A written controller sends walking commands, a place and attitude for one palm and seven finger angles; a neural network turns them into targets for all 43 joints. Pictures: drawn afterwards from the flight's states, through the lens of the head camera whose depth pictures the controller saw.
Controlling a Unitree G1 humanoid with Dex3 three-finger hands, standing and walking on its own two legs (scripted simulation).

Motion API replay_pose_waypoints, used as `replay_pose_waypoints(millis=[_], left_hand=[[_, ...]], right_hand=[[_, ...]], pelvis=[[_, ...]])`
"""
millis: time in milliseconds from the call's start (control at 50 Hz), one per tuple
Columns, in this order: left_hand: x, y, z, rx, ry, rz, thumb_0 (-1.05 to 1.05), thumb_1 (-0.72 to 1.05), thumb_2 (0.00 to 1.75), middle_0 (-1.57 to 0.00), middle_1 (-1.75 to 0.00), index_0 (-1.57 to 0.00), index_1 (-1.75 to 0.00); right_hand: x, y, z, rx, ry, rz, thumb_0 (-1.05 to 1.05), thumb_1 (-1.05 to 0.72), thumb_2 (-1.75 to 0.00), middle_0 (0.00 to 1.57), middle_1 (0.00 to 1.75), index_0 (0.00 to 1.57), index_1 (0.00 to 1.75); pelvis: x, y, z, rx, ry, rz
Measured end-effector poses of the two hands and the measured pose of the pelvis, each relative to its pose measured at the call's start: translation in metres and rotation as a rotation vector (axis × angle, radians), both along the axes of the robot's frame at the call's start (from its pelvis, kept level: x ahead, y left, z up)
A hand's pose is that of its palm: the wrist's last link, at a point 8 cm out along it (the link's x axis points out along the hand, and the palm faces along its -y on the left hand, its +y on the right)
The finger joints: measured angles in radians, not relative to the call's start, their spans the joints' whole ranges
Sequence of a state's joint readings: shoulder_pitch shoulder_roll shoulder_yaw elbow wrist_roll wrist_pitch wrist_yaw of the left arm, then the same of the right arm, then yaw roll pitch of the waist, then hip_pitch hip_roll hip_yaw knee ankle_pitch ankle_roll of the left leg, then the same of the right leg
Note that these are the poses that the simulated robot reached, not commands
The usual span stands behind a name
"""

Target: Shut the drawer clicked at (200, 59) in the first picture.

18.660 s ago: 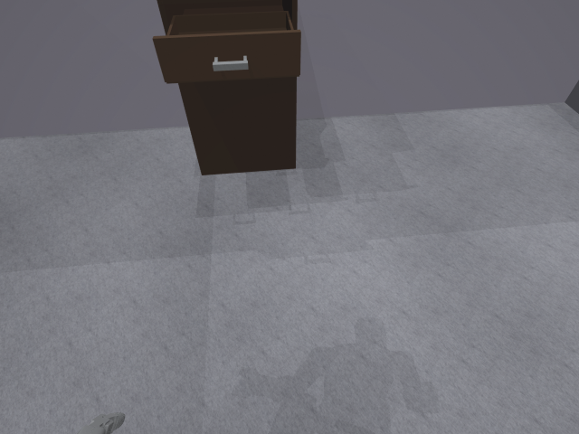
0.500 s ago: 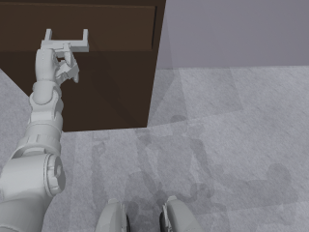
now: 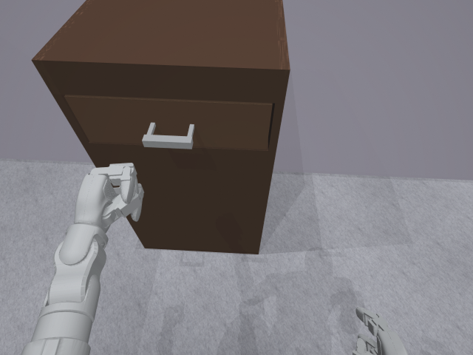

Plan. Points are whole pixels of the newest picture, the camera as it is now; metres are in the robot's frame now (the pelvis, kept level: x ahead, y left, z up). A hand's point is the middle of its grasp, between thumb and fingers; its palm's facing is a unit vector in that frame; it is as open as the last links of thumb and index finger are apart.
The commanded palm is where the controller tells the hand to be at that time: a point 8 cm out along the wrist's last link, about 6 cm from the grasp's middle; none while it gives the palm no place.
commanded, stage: draw the hand back to the body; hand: left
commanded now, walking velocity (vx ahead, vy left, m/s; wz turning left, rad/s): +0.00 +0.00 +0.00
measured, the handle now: (170, 134) +0.57 +0.17 +0.01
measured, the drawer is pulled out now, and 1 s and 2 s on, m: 0.00 0.00 0.00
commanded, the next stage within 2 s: step back with the hand held close in 0.90 s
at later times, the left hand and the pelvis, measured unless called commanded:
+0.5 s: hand (59, 248) +0.23 +0.21 +0.16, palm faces +0.30 -0.90 -0.32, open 3.3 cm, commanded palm +0.18 +0.26 +0.18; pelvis -0.01 -0.01 +0.04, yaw +0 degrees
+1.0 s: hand (2, 283) +0.18 +0.24 +0.19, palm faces +0.39 -0.84 -0.38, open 3.3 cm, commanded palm +0.13 +0.28 +0.21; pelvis +0.00 +0.00 +0.04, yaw +0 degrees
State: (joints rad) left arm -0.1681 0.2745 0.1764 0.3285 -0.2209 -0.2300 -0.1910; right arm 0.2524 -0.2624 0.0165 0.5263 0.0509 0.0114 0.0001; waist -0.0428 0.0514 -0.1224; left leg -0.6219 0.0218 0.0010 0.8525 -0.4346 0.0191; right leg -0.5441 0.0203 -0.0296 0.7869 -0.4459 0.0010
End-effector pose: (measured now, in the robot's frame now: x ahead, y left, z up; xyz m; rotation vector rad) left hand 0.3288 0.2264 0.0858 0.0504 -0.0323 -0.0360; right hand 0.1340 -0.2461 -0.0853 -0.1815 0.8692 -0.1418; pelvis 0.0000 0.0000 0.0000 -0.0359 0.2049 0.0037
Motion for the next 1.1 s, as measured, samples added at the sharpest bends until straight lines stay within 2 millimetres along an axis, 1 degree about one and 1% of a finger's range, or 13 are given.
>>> replay_pose_waypoints(millis=[40, 60, 120, 220, 320, 460, 640, 740, 820, 940, 1000, 1040, 1100], left_hand=[[-0.013, 0.0, 0.008, -0.003, -0.011, -0.009, 0.02, 0.9, 0.9, -1.4, -1.6, -1.4, -1.6], [-0.019, 0.001, 0.013, 0.029, -0.009, 0.004, 0.02, 0.89, 0.9, -1.4, -1.59, -1.4, -1.6], [-0.039, 0.005, 0.026, 0.122, 0.009, 0.083, 0.02, 0.89, 0.9, -1.4, -1.59, -1.4, -1.6], [-0.072, 0.017, 0.038, 0.197, 0.045, 0.204, 0.02, 0.89, 0.9, -1.4, -1.59, -1.4, -1.6], [-0.099, 0.025, 0.054, 0.23, 0.037, 0.286, 0.02, 0.89, 0.9, -1.41, -1.59, -1.4, -1.6], [-0.129, 0.028, 0.084, 0.267, -0.033, 0.326, 0.02, 0.89, 0.9, -1.41, -1.59, -1.4, -1.6], [-0.168, 0.039, 0.109, 0.34, -0.069, 0.374, 0.02, 0.89, 0.9, -1.41, -1.59, -1.4, -1.6], [-0.188, 0.043, 0.127, 0.393, -0.109, 0.402, 0.02, 0.89, 0.9, -1.41, -1.59, -1.4, -1.6], [-0.197, 0.046, 0.135, 0.417, -0.138, 0.421, 0.02, 0.89, 0.9, -1.41, -1.59, -1.4, -1.6], [-0.192, 0.048, 0.123, 0.38, -0.109, 0.438, 0.02, 0.89, 0.9, -1.41, -1.59, -1.4, -1.6], [-0.189, 0.047, 0.121, 0.372, -0.103, 0.427, 0.02, 0.89, 0.9, -1.41, -1.59, -1.4, -1.6], [-0.187, 0.045, 0.123, 0.373, -0.113, 0.417, 0.02, 0.89, 0.9, -1.41, -1.59, -1.4, -1.6], [-0.183, 0.05, 0.137, 0.421, -0.174, 0.405, 0.02, 0.88, 0.9, -1.41, -1.59, -1.4, -1.6]], right_hand=[[0.01, 0.002, 0.007, 0.002, -0.05, 0.014, 0.01, -0.91, -0.9, 0.2, 0.3, 0.2, 0.3], [0.014, 0.003, 0.01, 0.003, -0.067, 0.016, 0.01, -0.91, -0.9, 0.2, 0.3, 0.2, 0.3], [0.023, 0.007, 0.02, 0.006, -0.1, 0.013, 0.01, -0.9, -0.9, 0.2, 0.3, 0.2, 0.3], [0.032, 0.015, 0.031, 0.01, -0.124, 0.031, 0.01, -0.9, -0.9, 0.2, 0.3, 0.2, 0.3], [0.035, 0.021, 0.037, 0.005, -0.133, 0.063, 0.01, -0.9, -0.9, 0.21, 0.3, 0.2, 0.3], [0.036, 0.026, 0.041, 0.011, -0.152, 0.09, 0.01, -0.9, -0.9, 0.21, 0.3, 0.2, 0.3], [0.037, 0.023, 0.045, 0.005, -0.164, 0.095, 0.01, -0.9, -0.9, 0.21, 0.3, 0.2, 0.3], [0.04, 0.021, 0.047, -0.005, -0.185, 0.099, 0.01, -0.9, -0.9, 0.21, 0.3, 0.2, 0.3], [0.044, 0.022, 0.048, -0.009, -0.2, 0.107, 0.01, -0.9, -0.9, 0.21, 0.3, 0.2, 0.3], [0.044, 0.026, 0.047, -0.011, -0.196, 0.114, 0.01, -0.9, -0.9, 0.21, 0.3, 0.2, 0.3], [0.042, 0.027, 0.048, -0.013, -0.196, 0.114, 0.01, -0.9, -0.9, 0.21, 0.3, 0.2, 0.3], [0.041, 0.028, 0.048, -0.013, -0.199, 0.111, 0.01, -0.9, -0.9, 0.21, 0.3, 0.2, 0.3], [0.04, 0.028, 0.05, -0.013, -0.192, 0.106, 0.01, -0.9, -0.9, 0.21, 0.3, 0.2, 0.3]], pelvis=[[-0.002, -0.001, 0.002, 0.003, -0.021, 0.002], [-0.003, -0.001, 0.004, 0.007, -0.035, 0.0], [-0.005, -0.003, 0.011, 0.017, -0.078, -0.007], [-0.009, -0.005, 0.021, 0.025, -0.139, -0.008], [-0.011, -0.006, 0.029, 0.028, -0.19, -0.003], [-0.009, -0.006, 0.036, 0.031, -0.237, -0.005], [-0.004, -0.007, 0.039, 0.027, -0.262, -0.013], [-0.002, -0.006, 0.04, 0.024, -0.268, -0.013], [-0.002, -0.004, 0.04, 0.024, -0.273, -0.009], [-0.004, -0.004, 0.039, 0.027, -0.275, -0.007], [-0.003, -0.004, 0.04, 0.027, -0.274, -0.01], [-0.002, -0.003, 0.04, 0.026, -0.274, -0.013], [-0.003, -0.002, 0.04, 0.02, -0.26, -0.014]])
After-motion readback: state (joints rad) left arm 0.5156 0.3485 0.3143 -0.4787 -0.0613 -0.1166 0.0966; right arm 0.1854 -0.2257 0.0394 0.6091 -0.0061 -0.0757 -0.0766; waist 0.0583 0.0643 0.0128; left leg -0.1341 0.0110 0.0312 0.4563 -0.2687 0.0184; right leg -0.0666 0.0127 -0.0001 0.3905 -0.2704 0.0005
